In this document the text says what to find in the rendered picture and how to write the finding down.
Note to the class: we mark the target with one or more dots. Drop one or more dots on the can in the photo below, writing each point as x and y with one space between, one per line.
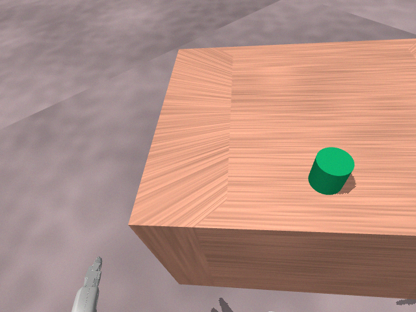
330 170

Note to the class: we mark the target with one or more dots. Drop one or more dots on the left robot hand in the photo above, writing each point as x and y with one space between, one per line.
87 296

